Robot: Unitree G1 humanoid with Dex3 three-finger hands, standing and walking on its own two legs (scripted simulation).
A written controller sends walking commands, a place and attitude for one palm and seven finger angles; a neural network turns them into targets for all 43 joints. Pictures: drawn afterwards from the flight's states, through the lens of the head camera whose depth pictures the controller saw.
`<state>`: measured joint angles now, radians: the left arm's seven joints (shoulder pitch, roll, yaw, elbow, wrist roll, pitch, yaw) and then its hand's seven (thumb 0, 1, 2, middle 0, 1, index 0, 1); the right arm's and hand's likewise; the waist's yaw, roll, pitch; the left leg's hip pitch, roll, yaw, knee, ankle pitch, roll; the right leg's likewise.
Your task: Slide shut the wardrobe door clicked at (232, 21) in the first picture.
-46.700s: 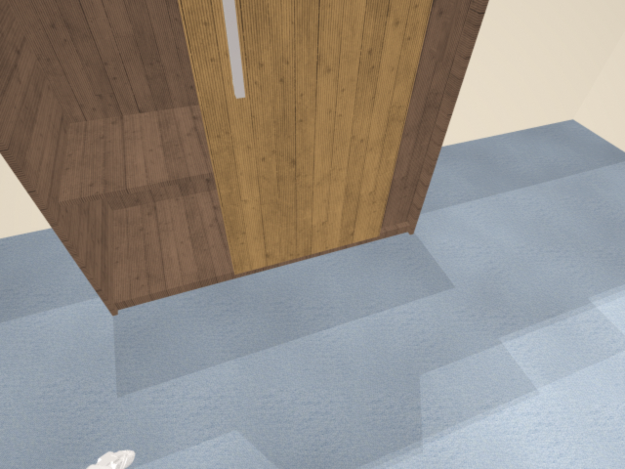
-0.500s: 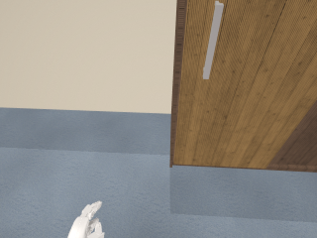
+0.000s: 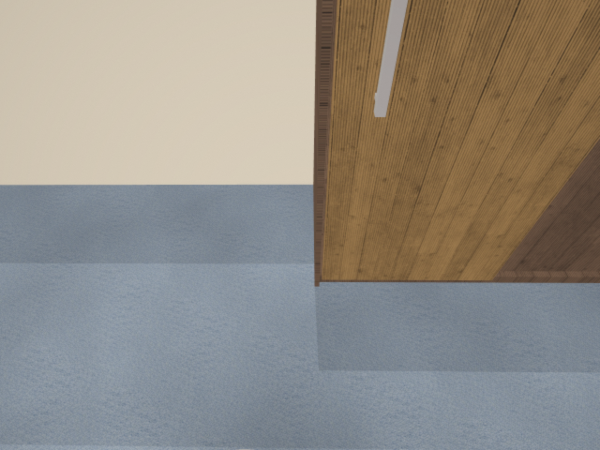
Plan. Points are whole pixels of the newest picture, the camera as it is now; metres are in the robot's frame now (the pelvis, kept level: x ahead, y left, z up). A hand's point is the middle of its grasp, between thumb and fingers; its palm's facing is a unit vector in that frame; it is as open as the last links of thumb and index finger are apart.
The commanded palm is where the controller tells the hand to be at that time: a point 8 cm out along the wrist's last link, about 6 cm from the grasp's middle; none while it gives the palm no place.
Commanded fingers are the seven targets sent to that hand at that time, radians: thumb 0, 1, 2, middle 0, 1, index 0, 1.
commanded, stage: let the arm hang, fingers relaxed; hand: right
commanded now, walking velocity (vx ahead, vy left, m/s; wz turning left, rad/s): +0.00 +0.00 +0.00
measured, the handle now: (389, 43) +0.75 -0.10 +0.18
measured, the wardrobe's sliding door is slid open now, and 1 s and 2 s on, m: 0.01 0.01 0.01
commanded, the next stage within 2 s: look to check the result in 0.70 s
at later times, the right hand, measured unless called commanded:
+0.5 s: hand out of the picture +0.08 -0.26 -0.14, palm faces -0.01 +0.94 -0.34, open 7.4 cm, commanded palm none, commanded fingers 0.00 -0.90 -0.90 0.20 0.30 0.20 0.30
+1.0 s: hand out of the picture +0.14 -0.23 -0.13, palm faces -0.04 +0.94 -0.33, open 7.4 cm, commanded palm none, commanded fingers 0.00 -0.90 -0.90 0.20 0.30 0.20 0.30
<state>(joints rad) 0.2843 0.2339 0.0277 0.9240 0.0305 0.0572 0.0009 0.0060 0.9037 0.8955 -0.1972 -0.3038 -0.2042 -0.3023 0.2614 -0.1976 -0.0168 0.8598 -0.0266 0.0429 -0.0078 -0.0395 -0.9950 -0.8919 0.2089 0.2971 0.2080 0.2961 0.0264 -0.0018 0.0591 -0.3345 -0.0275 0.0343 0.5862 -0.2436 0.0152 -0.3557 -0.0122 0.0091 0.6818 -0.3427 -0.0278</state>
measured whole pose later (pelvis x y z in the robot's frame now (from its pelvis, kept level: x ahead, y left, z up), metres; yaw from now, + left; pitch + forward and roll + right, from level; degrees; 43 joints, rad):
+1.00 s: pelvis +0.04 +0.01 +0.02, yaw +0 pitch -1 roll +0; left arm 0.09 0.33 0.00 1.11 0.02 0.00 0.00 0.00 0.90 0.90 -0.20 -0.30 -0.21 -0.30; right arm 0.07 -0.32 -0.01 1.12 -0.01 -0.01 0.00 0.00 -0.91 -0.89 0.20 0.30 0.20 0.30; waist 0.01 -0.01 0.05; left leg -0.14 0.00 0.01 0.33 -0.18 0.01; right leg -0.12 0.01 -0.01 0.33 -0.20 -0.01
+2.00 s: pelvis +0.05 +0.01 +0.03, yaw +1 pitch -2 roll +0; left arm 0.12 0.32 0.00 1.13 0.02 0.00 0.00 0.00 0.90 0.90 -0.20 -0.30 -0.21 -0.30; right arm 0.09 -0.33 -0.01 1.14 -0.01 -0.01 0.00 0.00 -0.91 -0.89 0.20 0.30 0.20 0.30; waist 0.01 0.00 0.05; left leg -0.11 -0.02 0.00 0.30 -0.16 0.02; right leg -0.08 0.00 -0.02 0.30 -0.19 -0.01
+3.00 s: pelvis +0.05 +0.00 +0.03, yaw +1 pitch -1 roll +0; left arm 0.10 0.33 0.00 1.13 0.02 -0.01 0.00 0.00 0.90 0.90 -0.20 -0.30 -0.21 -0.30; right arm 0.09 -0.34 -0.01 1.13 -0.01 -0.01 0.00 0.00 -0.91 -0.89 0.20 0.30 0.20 0.30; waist 0.01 0.00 0.05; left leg -0.11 0.00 0.00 0.29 -0.16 0.00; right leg -0.08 0.02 -0.02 0.28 -0.19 -0.02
